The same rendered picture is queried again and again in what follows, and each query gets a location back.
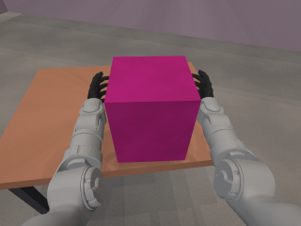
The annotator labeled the robot right upper arm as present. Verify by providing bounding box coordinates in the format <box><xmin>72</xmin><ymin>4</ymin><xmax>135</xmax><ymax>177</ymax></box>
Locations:
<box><xmin>213</xmin><ymin>157</ymin><xmax>301</xmax><ymax>226</ymax></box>

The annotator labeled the robot right forearm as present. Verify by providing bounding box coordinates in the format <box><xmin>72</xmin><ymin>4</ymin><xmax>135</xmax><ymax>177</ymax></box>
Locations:
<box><xmin>197</xmin><ymin>97</ymin><xmax>276</xmax><ymax>188</ymax></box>

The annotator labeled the robot left hand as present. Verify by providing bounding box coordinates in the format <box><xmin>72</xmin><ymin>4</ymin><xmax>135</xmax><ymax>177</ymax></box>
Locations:
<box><xmin>87</xmin><ymin>72</ymin><xmax>109</xmax><ymax>103</ymax></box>

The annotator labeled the robot left forearm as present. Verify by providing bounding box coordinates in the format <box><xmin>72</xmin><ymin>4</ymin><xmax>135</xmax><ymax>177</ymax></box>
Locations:
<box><xmin>47</xmin><ymin>98</ymin><xmax>107</xmax><ymax>206</ymax></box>

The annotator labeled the robot right hand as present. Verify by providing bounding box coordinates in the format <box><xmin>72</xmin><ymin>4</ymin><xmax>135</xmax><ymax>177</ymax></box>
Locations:
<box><xmin>192</xmin><ymin>70</ymin><xmax>214</xmax><ymax>99</ymax></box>

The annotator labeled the table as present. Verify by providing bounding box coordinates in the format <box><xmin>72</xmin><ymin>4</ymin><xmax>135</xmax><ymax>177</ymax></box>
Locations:
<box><xmin>0</xmin><ymin>61</ymin><xmax>214</xmax><ymax>215</ymax></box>

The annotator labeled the carton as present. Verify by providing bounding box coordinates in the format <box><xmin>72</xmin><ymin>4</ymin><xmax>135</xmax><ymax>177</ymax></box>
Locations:
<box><xmin>103</xmin><ymin>56</ymin><xmax>201</xmax><ymax>163</ymax></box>

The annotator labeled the robot left upper arm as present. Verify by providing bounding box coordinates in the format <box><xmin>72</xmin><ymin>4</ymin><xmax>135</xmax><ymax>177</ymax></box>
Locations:
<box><xmin>21</xmin><ymin>165</ymin><xmax>107</xmax><ymax>226</ymax></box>

